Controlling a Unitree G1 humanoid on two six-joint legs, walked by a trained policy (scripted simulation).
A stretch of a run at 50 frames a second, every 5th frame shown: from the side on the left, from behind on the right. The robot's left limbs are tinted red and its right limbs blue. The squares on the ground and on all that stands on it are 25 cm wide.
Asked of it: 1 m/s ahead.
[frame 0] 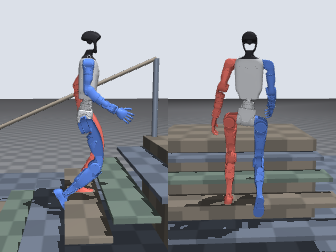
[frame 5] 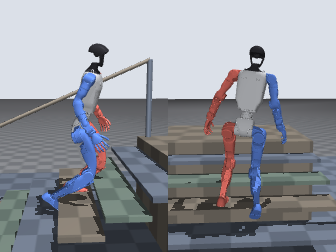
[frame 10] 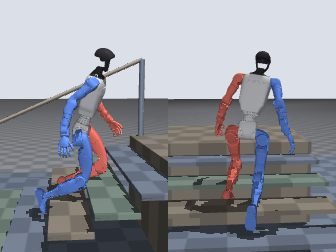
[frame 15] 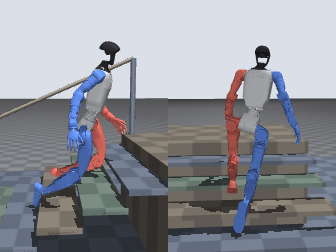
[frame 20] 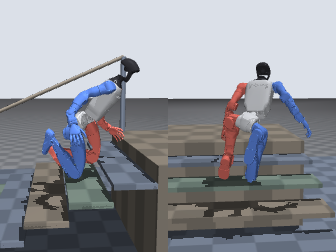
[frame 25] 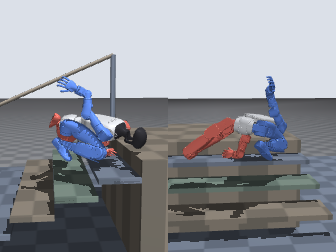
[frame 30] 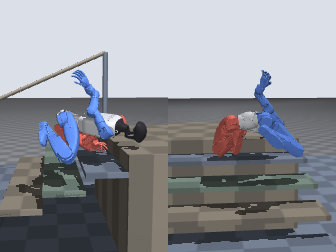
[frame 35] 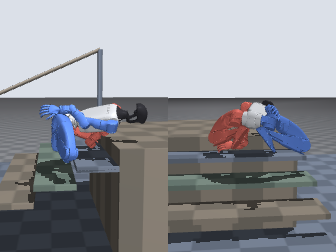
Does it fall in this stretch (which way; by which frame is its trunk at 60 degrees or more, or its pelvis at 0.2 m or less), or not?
yes: goes over forward and to its right; its trunk at 60 degrees or more by frame 25
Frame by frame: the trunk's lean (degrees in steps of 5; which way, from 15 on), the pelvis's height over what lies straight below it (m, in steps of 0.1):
0: 5, 0.7
5: 15 forward and to its right, 0.6
10: 20 forward and to its right, 0.6
15: 15 forward and to its right, 0.5
20: 35 forward, 0.5
25: 100 forward and to its right, 0.4
30: 95 forward and to its right, 0.4
35: 80 forward, 0.3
